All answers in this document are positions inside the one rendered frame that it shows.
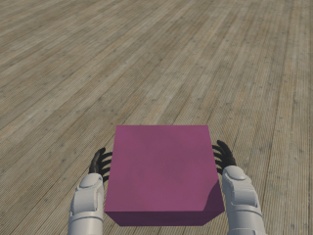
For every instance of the carton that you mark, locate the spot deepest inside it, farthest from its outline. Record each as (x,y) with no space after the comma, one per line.
(163,175)

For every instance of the robot right forearm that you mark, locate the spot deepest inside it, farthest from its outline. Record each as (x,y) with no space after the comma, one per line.
(242,204)

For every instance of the robot left forearm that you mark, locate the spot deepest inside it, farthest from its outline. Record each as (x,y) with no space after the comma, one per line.
(86,212)

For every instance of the robot left hand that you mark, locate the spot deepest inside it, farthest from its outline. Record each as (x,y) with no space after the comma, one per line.
(97,163)

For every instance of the robot right hand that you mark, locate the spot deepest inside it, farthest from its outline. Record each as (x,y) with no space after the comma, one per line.
(226,156)

